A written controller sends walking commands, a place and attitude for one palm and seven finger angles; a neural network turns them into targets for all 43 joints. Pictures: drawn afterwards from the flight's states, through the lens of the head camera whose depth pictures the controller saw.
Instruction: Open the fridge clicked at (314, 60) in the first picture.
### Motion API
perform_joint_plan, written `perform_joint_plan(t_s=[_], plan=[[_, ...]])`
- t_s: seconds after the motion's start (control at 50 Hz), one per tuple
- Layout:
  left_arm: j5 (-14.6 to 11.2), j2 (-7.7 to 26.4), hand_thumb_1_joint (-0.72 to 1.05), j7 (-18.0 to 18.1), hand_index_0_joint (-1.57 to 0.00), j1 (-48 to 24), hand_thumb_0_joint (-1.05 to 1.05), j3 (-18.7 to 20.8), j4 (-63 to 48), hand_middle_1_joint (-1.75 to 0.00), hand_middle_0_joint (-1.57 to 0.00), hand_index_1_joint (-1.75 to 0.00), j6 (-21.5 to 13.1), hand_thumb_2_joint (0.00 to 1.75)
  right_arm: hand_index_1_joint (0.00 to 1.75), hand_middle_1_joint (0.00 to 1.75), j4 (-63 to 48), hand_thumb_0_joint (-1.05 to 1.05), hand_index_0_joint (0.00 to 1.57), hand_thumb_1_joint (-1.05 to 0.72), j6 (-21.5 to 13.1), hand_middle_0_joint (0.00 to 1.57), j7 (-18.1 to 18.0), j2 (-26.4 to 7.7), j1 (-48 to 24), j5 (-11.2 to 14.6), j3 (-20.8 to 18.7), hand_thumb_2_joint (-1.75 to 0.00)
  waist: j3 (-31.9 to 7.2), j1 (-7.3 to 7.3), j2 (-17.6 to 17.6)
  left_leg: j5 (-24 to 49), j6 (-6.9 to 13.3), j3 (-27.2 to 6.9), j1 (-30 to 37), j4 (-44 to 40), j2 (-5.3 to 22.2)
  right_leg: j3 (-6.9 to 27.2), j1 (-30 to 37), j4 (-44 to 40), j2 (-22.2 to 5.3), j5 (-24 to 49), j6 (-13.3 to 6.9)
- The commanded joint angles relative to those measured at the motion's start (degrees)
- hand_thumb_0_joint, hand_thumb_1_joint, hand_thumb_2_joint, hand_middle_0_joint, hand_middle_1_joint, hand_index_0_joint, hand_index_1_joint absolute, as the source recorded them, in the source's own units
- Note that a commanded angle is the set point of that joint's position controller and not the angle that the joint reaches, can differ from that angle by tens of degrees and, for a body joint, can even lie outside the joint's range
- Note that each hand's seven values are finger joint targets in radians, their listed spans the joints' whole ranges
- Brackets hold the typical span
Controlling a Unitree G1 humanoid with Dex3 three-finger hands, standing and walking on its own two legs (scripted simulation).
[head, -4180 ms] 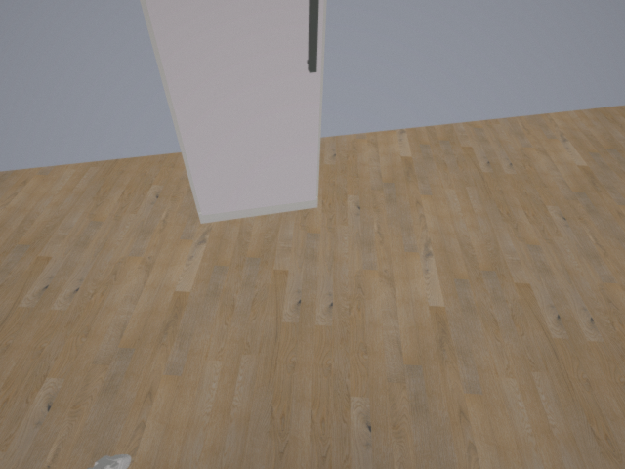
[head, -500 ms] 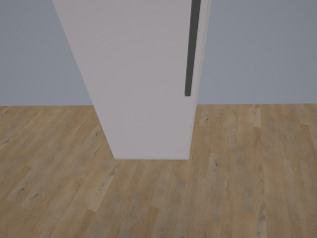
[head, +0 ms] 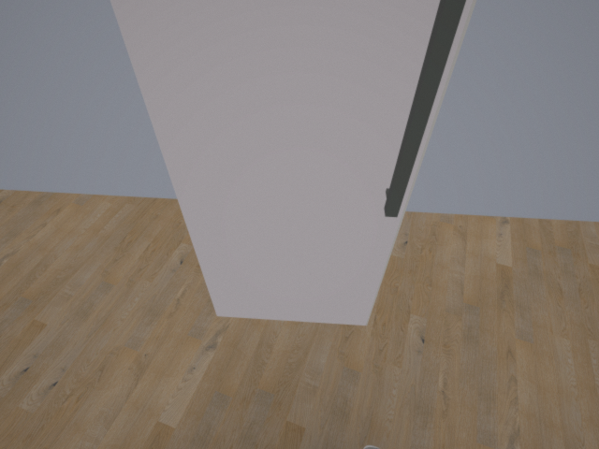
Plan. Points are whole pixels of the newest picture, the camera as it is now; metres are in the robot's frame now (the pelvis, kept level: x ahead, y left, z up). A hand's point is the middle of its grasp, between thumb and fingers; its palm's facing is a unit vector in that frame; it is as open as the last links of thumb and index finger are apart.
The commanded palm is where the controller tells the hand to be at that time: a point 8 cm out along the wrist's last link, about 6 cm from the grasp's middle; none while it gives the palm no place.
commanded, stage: take the last steps up to it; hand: right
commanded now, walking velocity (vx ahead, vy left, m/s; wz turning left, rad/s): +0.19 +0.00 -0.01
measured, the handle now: (419, 97) +0.59 -0.14 +0.19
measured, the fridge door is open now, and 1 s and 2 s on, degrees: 0 0 0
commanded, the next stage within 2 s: come to a stop and stand still in 0.08 s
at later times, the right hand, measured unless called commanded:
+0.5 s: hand out of the picture +0.14 -0.18 -0.18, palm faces +0.01 +0.97 -0.25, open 7.3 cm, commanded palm none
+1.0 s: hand out of the picture +0.10 -0.20 -0.18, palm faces +0.04 +0.98 -0.20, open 7.4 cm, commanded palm none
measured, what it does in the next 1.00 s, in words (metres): steps on the spot: right foot, then left foot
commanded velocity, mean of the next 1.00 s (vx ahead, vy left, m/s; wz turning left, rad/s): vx -0.05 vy -0.01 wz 0.00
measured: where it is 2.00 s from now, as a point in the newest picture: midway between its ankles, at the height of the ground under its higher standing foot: outside the picture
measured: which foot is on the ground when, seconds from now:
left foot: down 0.00-0.10, up 0.12-0.44, down 0.46-1.00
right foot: up 0.00-0.08, down 0.10-0.48, up 0.50-0.74, down 0.76-1.00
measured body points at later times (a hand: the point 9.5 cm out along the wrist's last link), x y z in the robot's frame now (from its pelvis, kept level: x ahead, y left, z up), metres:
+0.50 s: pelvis +0.10 +0.01 -0.01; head +0.12 +0.02 +0.44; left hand +0.13 +0.24 -0.17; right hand +0.14 -0.23 -0.16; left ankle +0.14 +0.13 -0.74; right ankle +0.12 -0.10 -0.74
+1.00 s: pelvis +0.07 -0.02 +0.00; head +0.08 -0.02 +0.45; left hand +0.09 +0.21 -0.15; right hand +0.10 -0.25 -0.16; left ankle +0.09 +0.12 -0.74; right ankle +0.05 -0.12 -0.74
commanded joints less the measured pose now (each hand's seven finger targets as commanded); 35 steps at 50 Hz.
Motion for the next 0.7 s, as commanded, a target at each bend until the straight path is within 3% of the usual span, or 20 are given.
perform_joint_plan(t_s=[0.0,0.04,0.06,0.08,0.1,0.14,0.16,0.2,0.22,0.3,0.36,0.4,0.42,0.44,0.46,0.48,0.52,0.56,0.62,0.68], plan=[[-0.1,1.0,0.90,-0.5,-0.20,1.7,0.00,-0.4,-3.0,-0.30,-0.20,-0.30,-1.5,0.90,0.30,0.30,-1.0,0.00,0.20,-0.90,-0.4,0.20,-0.1,-8.8,2.2,0.0,-1.5,-0.90,5.1,0.53,9.1,11.3,7.0,-8.0,-7.7,-7.0,13.5,-0.6,7.8,-9.1,1.4,4.8,-0.6],[0.2,3.5,0.90,-0.1,-0.20,7.1,0.00,-0.1,-1.4,-0.30,-0.20,-0.30,-2.0,0.90,0.30,0.30,-1.0,0.00,0.20,-0.90,0.2,0.20,0.0,-8.1,2.0,0.4,-1.5,-0.90,3.4,3.21,3.3,10.8,5.1,-5.4,-11.9,2.6,10.3,-1.0,19.9,-15.9,2.6,8.6,-0.7],[0.8,7.9,0.90,0.5,-0.20,12.6,0.00,0.8,-0.1,-0.30,-0.20,-0.30,-2.5,0.90,0.30,0.30,-1.5,0.00,0.20,-0.90,0.5,0.20,0.2,-6.0,3.7,0.7,-1.3,-0.90,-1.1,4.79,-6.8,6.1,2.6,-2.6,-16.0,15.7,5.4,8.6,27.8,-21.0,-4.2,10.5,-3.2],[0.9,13.7,0.90,1.1,-0.20,16.6,0.00,1.8,0.3,-0.30,-0.20,-0.30,-2.3,0.90,0.30,0.30,-2.6,0.00,0.20,-0.90,0.6,0.20,0.6,-3.4,5.7,1.2,-1.0,-0.90,-5.0,4.87,-20.3,-15.7,0.2,1.5,-23.4,31.8,-0.9,25.8,32.7,-28.6,-17.5,13.1,-9.1],[0.6,13.5,0.90,1.8,-0.20,15.8,0.00,1.4,0.2,-0.30,-0.20,-0.30,-1.8,0.90,0.30,0.30,-3.5,0.00,0.20,-0.90,1.0,0.20,0.2,-5.2,3.2,0.6,-0.8,-0.90,-4.6,5.05,-18.8,-18.6,0.9,-5.1,-25.3,42.0,0.4,29.4,29.0,-32.2,-19.6,7.3,-11.2],[0.4,8.7,0.90,2.2,-0.20,8.0,0.00,0.2,-2.0,-0.30,-0.20,-0.30,-2.2,0.90,0.30,0.30,-3.0,0.00,0.20,-0.90,0.9,0.20,0.8,-4.6,-0.6,0.3,-1.1,-0.90,2.5,2.71,-6.5,-9.7,0.9,-7.4,-28.4,46.8,4.6,22.5,19.7,-33.5,-16.4,6.3,-11.2],[0.3,6.7,0.90,2.3,-0.20,5.4,0.00,-0.5,-2.7,-0.30,-0.20,-0.30,-2.6,0.90,0.30,0.30,-2.5,0.00,0.20,-0.90,1.1,0.20,1.0,-3.8,0.0,0.1,-1.0,-0.90,3.2,1.12,-3.9,-7.1,0.3,-7.7,-25.9,44.6,5.6,18.5,16.1,-34.1,-14.4,9.4,-10.3],[-0.1,4.7,0.90,2.8,-0.20,0.5,0.00,-1.5,-3.2,-0.30,-0.20,-0.30,-3.0,0.90,0.30,0.30,-0.6,0.00,0.20,-0.90,2.3,0.20,0.6,-1.6,4.2,0.5,-0.2,-0.90,0.9,-2.11,-2.9,-3.8,-1.2,-7.8,-18.7,35.6,6.1,8.8,13.7,-32.2,-11.0,26.5,-8.6],[-0.2,4.6,0.90,3.0,-0.20,-0.2,0.00,-1.8,-3.0,-0.30,-0.20,-0.30,-3.0,0.90,0.30,0.30,-0.2,0.00,0.20,-0.90,2.9,0.20,0.2,-1.0,5.4,0.7,0.0,-0.90,-1.0,-2.58,-3.4,-3.1,-1.8,-7.6,-15.7,31.5,5.6,6.7,14.4,-31.0,-10.2,34.4,-8.6],[-0.3,6.2,0.90,3.2,-0.20,-0.7,0.00,-0.7,-1.9,-0.30,-0.20,-0.30,-1.4,0.90,0.30,0.30,-1.5,0.00,0.20,-0.90,4.0,0.20,-0.8,-2.1,3.9,0.6,0.2,-0.90,-2.8,-1.55,-3.3,-3.5,-2.2,-5.2,-12.5,18.4,3.9,5.9,18.1,-27.1,-11.0,40.3,-9.8],[-0.4,7.3,0.90,3.0,-0.20,-2.0,0.00,0.3,-2.0,-0.30,-0.20,-0.30,0.0,0.90,0.30,0.30,-2.3,0.00,0.20,-0.90,4.7,0.20,-1.0,-3.6,3.9,0.3,-0.4,-0.90,-0.9,-2.33,-6.6,1.8,-1.9,-4.1,-9.8,13.5,3.4,5.6,15.3,-25.5,-10.1,32.9,-8.8],[-0.5,6.8,0.90,2.7,-0.20,-2.5,0.00,0.6,-2.4,-0.30,-0.20,-0.30,0.8,0.90,0.30,0.30,-2.8,0.00,0.20,-0.90,4.3,0.20,-1.0,-5.4,4.6,0.1,-0.9,-0.90,0.9,-3.06,-4.3,9.5,-1.3,-5.0,-6.8,7.0,3.8,5.2,11.8,-22.0,-7.8,25.0,-6.3],[-0.6,5.7,0.90,2.5,-0.20,-2.2,0.00,0.6,-2.6,-0.30,-0.20,-0.30,1.0,0.90,0.30,0.30,-3.3,0.00,0.20,-0.90,3.9,0.20,-1.2,-7.2,4.2,-0.2,-1.2,-0.90,0.3,-2.90,0.6,18.5,-0.2,-9.2,-6.3,3.7,6.6,3.4,10.9,-18.3,-4.4,17.6,-3.8],[-0.9,4.0,0.90,2.0,-0.20,-1.1,0.00,0.5,-3.2,-0.30,-0.20,-0.30,1.4,0.90,0.30,0.30,-4.2,0.00,0.20,-0.90,3.6,0.20,-1.2,-9.7,2.5,-0.3,-1.4,-0.90,-0.4,-1.68,6.3,25.6,2.8,-16.0,-7.0,1.5,12.8,0.7,9.4,-13.5,0.6,6.8,-1.4],[-1.0,2.0,0.90,1.7,-0.20,0.5,0.00,0.3,-3.1,-0.30,-0.20,-0.30,2.1,0.90,0.30,0.30,-4.9,0.00,0.20,-0.90,3.5,0.20,-1.1,-11.9,1.0,-0.1,-1.7,-0.90,-1.1,-0.83,10.0,29.0,6.9,-19.6,-8.6,-2.0,19.1,-0.4,9.6,-8.0,4.3,-5.1,0.0],[-0.8,2.0,0.90,1.9,-0.20,-0.2,0.00,0.3,-3.5,-0.30,-0.20,-0.30,3.0,0.90,0.30,0.30,-5.5,0.00,0.20,-0.90,3.3,0.20,-1.1,-13.2,0.5,0.0,-2.1,-0.90,-2.6,-2.12,15.5,29.3,10.3,-22.2,-9.6,-4.7,20.9,1.9,8.7,-0.7,4.9,-13.9,0.1],[-0.8,2.9,0.90,2.0,-0.20,-0.2,0.00,0.6,-3.3,-0.30,-0.20,-0.30,3.5,0.90,0.30,0.30,-6.3,0.00,0.20,-0.90,3.5,0.20,-1.5,-11.1,-2.9,-0.2,-2.0,-0.90,-1.4,-1.45,13.3,29.3,12.2,-19.8,-9.8,-4.1,19.6,5.8,6.2,9.0,4.6,-13.5,-0.1],[-0.8,3.0,0.90,1.8,-0.20,0.4,0.00,0.5,-3.2,-0.30,-0.20,-0.30,3.3,0.90,0.30,0.30,-7.1,0.00,0.20,-0.90,3.6,0.20,-1.6,-11.2,-4.0,-0.3,-2.4,-0.90,-2.5,-1.48,10.7,29.8,11.3,-16.4,-7.5,-2.7,18.1,6.3,4.7,10.4,4.7,-12.2,0.4],[-0.8,2.8,0.90,1.7,-0.20,-0.2,0.00,0.1,-4.0,-0.30,-0.20,-0.30,2.8,0.90,0.30,0.30,-7.4,0.00,0.20,-0.90,3.6,0.20,-1.6,-12.0,-3.4,-0.4,-2.9,-0.90,-3.5,-2.74,10.9,28.7,10.7,-16.0,-4.2,-2.2,17.7,5.2,5.7,2.4,4.7,-12.0,1.1],[-0.8,2.2,0.90,1.7,-0.20,2.8,0.00,-0.3,-3.4,-0.30,-0.20,-0.30,2.1,0.90,0.30,0.30,-7.1,0.00,0.20,-0.90,3.9,0.20,-1.4,-12.0,-4.2,-0.2,-3.0,-0.90,-4.7,-1.74,11.7,20.2,8.6,-15.4,-5.2,-1.1,15.5,3.7,11.8,-12.1,5.1,-5.7,0.9]])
